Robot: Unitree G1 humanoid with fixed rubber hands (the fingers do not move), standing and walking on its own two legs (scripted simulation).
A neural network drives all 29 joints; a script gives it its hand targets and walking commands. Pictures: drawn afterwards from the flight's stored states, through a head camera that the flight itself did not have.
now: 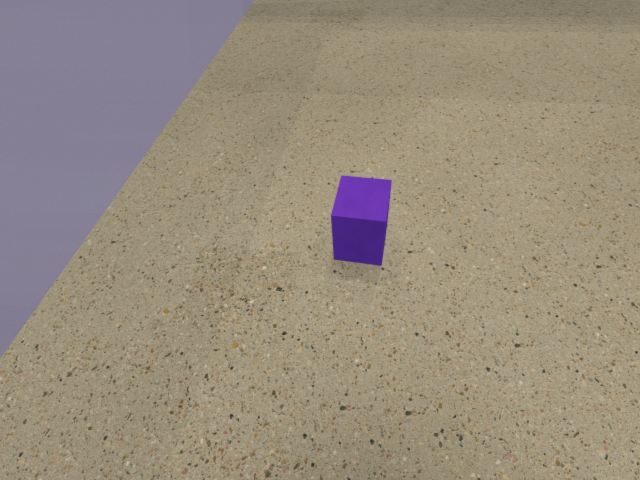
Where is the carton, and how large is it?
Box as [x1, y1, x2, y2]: [331, 175, 391, 265]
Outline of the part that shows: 341,175 331,214 334,259 381,265 391,180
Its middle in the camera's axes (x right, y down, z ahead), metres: +0.16 -0.07 +1.47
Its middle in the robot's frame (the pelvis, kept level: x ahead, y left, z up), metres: +1.07 -0.09 -0.64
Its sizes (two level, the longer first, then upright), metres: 0.206 0.187 0.256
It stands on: the floor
